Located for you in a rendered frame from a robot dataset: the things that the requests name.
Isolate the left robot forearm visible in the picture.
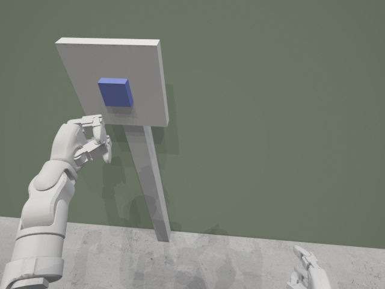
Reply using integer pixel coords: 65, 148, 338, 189
0, 160, 78, 289

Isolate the robot left hand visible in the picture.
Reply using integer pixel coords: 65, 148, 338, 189
50, 114, 112, 173

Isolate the button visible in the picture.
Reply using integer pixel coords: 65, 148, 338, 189
98, 78, 133, 107

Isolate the panel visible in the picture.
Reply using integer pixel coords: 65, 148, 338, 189
55, 37, 171, 242

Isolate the robot right hand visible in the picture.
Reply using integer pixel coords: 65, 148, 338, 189
287, 245, 332, 289

